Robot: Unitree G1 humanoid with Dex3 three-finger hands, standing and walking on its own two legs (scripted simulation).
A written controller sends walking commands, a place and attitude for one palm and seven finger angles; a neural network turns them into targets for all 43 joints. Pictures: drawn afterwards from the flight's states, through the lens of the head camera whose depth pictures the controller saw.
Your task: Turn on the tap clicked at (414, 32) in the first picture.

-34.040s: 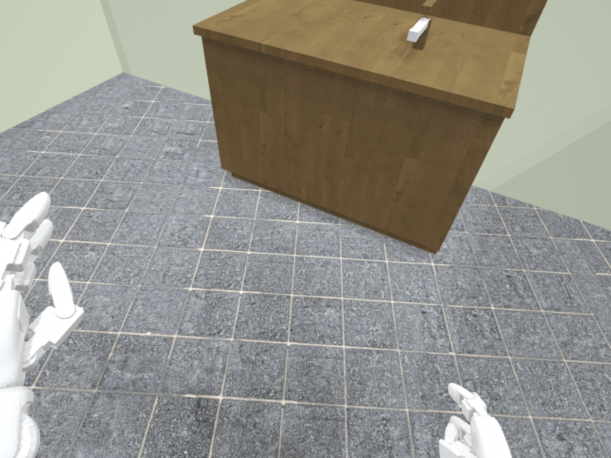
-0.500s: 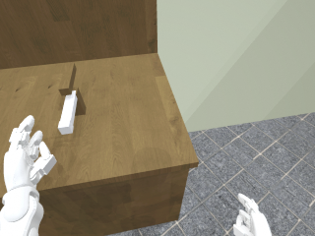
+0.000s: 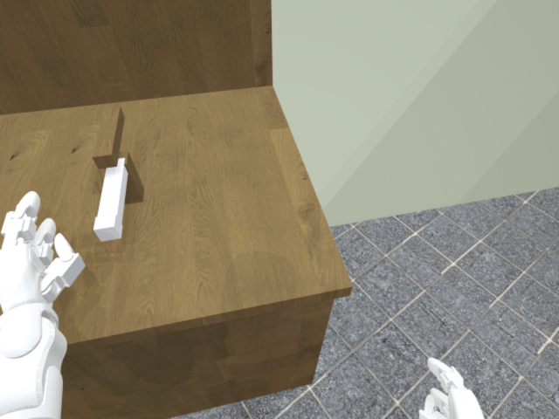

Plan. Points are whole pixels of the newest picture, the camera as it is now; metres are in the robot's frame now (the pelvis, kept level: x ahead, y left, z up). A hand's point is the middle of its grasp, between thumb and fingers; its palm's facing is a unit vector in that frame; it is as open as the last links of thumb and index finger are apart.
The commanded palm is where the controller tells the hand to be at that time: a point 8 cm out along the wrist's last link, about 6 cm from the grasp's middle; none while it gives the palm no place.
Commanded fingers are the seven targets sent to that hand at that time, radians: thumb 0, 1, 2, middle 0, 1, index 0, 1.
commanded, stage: reach beside the lever's end, fingers flat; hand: left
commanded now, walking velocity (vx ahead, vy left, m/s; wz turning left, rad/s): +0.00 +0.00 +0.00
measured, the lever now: (108, 227) +0.34 +0.29 +0.09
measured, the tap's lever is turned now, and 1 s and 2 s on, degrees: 0 0 10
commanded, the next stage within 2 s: push the lever round in 0.76 s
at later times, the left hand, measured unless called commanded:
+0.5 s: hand (83, 241) +0.32 +0.31 +0.09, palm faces +0.51 -0.86 -0.11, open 7.8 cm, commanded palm +0.27 +0.34 +0.09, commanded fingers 0.00 0.90 0.90 -0.15 -0.15 -0.15 -0.15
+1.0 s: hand (82, 254) +0.30 +0.31 +0.08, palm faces +0.50 -0.86 -0.09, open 7.8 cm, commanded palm +0.26 +0.34 +0.08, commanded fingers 0.00 0.90 0.90 -0.15 -0.15 -0.15 -0.15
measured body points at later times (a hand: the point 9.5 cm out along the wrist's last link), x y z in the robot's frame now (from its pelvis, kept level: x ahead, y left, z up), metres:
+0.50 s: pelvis +0.00 +0.00 +0.00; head +0.02 +0.00 +0.45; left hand +0.28 +0.35 +0.10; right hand +0.14 -0.26 -0.10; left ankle +0.05 +0.12 -0.72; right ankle -0.02 -0.09 -0.72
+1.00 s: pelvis +0.00 +0.00 +0.00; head +0.01 +0.00 +0.45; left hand +0.27 +0.35 +0.09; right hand +0.16 -0.24 -0.10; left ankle +0.05 +0.12 -0.72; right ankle -0.02 -0.09 -0.72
